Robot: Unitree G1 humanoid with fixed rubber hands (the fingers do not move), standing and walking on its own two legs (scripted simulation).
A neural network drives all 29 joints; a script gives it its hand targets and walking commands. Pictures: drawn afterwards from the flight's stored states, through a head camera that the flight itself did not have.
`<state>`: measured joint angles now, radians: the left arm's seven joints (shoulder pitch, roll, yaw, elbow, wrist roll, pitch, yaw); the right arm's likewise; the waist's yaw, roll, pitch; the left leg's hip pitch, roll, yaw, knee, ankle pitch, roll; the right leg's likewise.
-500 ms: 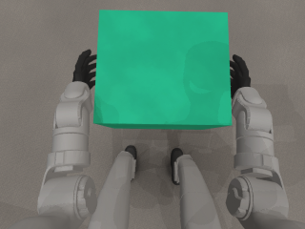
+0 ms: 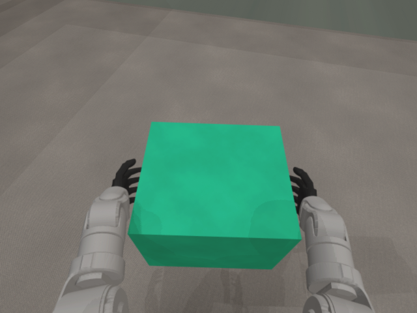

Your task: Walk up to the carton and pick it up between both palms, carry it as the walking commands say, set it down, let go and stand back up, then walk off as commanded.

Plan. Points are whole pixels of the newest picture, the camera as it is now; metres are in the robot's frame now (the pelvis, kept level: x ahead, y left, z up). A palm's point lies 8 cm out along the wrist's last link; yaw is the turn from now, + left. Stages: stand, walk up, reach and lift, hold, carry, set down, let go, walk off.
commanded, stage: reach and lift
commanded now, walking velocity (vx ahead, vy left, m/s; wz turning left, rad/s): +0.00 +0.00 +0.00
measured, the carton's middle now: (213, 197) +0.37 +0.01 -0.03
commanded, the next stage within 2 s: hold in 1.18 s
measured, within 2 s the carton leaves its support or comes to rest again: neither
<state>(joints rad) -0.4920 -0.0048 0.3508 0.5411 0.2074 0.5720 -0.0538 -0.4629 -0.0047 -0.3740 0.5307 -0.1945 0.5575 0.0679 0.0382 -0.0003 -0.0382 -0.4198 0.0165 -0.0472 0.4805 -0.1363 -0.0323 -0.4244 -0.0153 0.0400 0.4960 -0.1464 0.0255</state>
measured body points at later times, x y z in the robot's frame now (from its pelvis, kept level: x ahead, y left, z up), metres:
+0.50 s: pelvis +0.08 +0.00 +0.02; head +0.06 -0.01 +0.47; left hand +0.35 +0.18 +0.03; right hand +0.34 -0.20 +0.02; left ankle +0.07 +0.14 -0.73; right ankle +0.07 -0.14 -0.73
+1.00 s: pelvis +0.05 +0.01 +0.02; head +0.05 +0.00 +0.47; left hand +0.32 +0.20 +0.03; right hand +0.32 -0.18 +0.02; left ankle +0.07 +0.14 -0.73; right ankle +0.07 -0.14 -0.73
